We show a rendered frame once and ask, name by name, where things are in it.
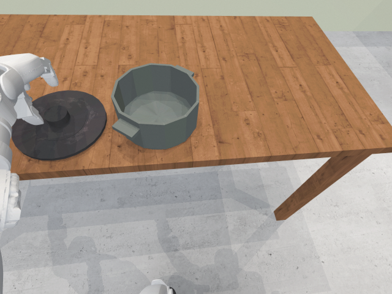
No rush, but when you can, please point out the table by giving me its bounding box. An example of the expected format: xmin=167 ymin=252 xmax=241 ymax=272
xmin=0 ymin=14 xmax=392 ymax=221

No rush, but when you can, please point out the robot left upper arm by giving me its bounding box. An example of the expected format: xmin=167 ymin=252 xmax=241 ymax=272
xmin=0 ymin=169 xmax=21 ymax=294

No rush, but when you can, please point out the robot left forearm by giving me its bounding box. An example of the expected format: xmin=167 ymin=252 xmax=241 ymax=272
xmin=0 ymin=63 xmax=25 ymax=171

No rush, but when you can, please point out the pot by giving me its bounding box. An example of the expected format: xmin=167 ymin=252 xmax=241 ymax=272
xmin=111 ymin=63 xmax=199 ymax=149

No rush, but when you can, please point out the robot left shin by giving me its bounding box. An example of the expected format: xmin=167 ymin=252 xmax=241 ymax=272
xmin=151 ymin=279 xmax=167 ymax=286

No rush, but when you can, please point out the lid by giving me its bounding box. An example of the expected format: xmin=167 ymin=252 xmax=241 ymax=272
xmin=12 ymin=90 xmax=107 ymax=160

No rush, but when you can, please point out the left robot hand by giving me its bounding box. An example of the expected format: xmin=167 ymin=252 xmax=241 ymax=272
xmin=0 ymin=53 xmax=59 ymax=125

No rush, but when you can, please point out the knob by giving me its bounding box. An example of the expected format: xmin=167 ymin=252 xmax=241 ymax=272
xmin=44 ymin=105 xmax=70 ymax=127

